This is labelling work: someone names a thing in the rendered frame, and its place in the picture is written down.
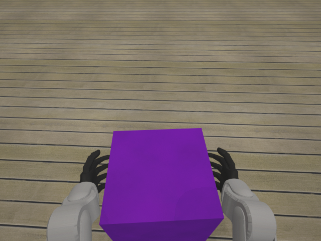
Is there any robot left forearm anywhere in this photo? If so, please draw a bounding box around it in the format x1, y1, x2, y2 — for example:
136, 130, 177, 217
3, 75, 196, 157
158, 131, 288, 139
46, 182, 100, 241

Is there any right robot hand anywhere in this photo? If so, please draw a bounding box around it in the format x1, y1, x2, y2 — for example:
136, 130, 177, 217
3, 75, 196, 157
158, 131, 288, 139
208, 148, 239, 192

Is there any carton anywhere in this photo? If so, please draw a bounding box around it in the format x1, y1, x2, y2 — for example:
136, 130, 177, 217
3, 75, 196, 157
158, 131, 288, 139
99, 128, 224, 241

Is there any left robot hand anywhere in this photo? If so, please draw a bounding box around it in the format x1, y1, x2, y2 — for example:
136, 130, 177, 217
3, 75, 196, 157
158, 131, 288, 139
79, 150, 110, 193

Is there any robot right forearm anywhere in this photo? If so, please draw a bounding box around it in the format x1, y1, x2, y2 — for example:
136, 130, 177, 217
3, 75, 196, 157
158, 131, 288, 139
221, 179, 277, 241

